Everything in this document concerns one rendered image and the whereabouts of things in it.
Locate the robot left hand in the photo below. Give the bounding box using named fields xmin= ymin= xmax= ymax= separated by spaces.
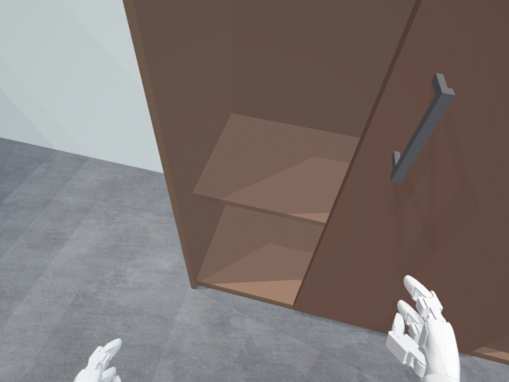
xmin=74 ymin=338 xmax=122 ymax=382

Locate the wardrobe door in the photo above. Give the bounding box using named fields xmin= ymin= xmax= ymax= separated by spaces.
xmin=484 ymin=336 xmax=509 ymax=353
xmin=293 ymin=0 xmax=509 ymax=354

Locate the handle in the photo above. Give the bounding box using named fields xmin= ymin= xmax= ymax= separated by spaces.
xmin=390 ymin=73 xmax=455 ymax=183

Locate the robot right hand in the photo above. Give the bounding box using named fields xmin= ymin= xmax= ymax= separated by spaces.
xmin=386 ymin=275 xmax=460 ymax=382

